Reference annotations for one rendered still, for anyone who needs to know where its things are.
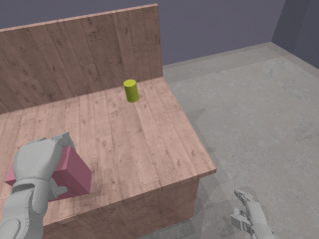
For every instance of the left robot forearm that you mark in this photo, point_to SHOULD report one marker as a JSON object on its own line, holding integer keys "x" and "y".
{"x": 24, "y": 209}

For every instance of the table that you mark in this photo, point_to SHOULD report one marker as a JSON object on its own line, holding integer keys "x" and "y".
{"x": 67, "y": 75}

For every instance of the right robot forearm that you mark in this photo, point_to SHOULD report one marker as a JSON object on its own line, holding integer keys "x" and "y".
{"x": 262, "y": 231}

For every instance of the robot right hand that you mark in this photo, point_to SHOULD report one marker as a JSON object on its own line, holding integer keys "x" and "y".
{"x": 243, "y": 218}

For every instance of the robot left hand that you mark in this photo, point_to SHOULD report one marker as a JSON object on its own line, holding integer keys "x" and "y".
{"x": 39, "y": 159}

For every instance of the sponge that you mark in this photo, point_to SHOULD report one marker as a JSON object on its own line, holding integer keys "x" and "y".
{"x": 71, "y": 172}

